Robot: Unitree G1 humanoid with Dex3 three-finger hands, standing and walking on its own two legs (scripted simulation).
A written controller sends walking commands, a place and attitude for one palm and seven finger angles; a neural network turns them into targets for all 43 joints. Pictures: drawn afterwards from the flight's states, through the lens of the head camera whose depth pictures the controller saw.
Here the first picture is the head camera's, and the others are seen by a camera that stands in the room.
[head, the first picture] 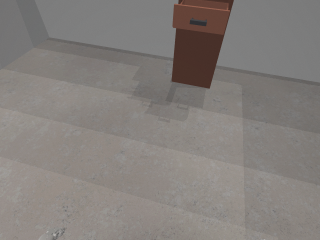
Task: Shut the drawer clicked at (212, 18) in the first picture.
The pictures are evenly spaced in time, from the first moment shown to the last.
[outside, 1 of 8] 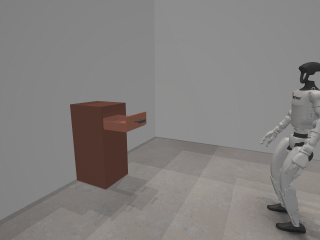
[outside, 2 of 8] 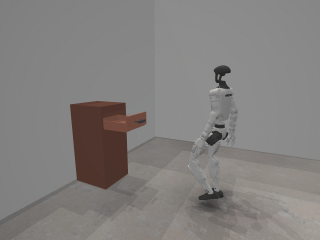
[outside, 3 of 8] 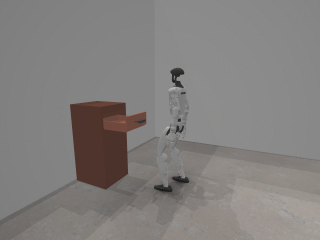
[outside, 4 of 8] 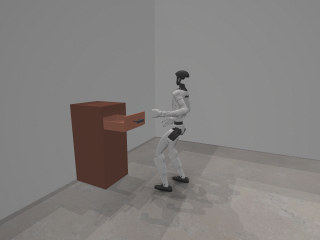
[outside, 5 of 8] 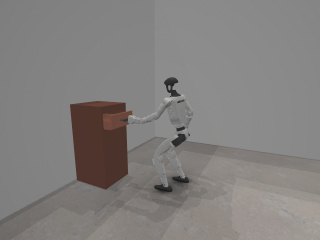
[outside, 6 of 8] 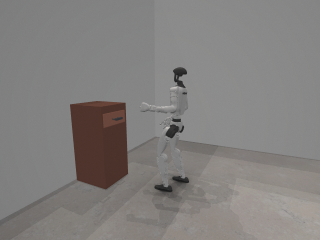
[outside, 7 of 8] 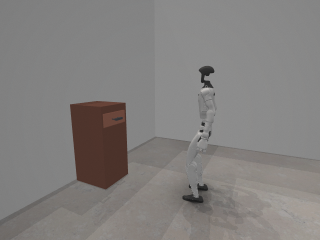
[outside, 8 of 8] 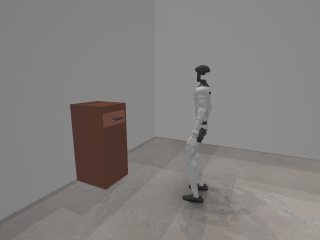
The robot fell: no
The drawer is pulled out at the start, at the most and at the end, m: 0.30 0.30 0.00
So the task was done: yes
